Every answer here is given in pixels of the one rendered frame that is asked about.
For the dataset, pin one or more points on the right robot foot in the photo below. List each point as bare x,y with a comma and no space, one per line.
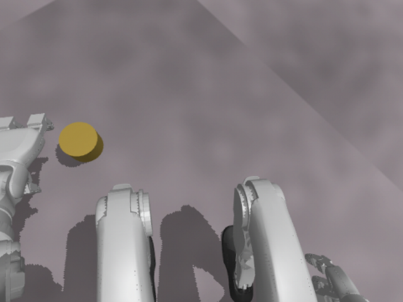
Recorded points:
229,257

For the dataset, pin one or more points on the left robot arm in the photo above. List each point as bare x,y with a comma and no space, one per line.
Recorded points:
13,178

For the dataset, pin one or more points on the left robot hand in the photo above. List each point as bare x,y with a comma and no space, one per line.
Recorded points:
23,145

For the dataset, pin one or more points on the right robot hand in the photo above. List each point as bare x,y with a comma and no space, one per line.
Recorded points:
336,286

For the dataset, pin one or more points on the tin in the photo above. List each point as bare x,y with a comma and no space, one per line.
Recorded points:
81,141

